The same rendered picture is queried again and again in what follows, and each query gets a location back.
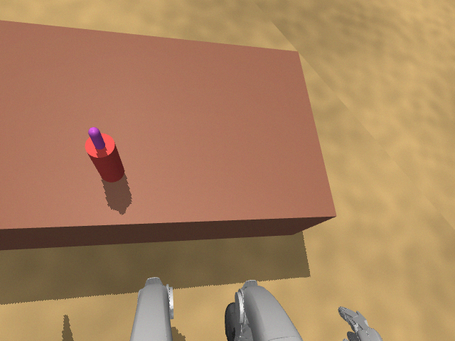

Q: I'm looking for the right robot hand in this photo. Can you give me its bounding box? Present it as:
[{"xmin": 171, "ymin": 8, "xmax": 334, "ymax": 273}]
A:
[{"xmin": 338, "ymin": 307, "xmax": 383, "ymax": 341}]

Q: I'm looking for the bottle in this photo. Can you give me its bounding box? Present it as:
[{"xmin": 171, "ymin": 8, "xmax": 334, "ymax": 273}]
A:
[{"xmin": 85, "ymin": 127, "xmax": 124, "ymax": 183}]

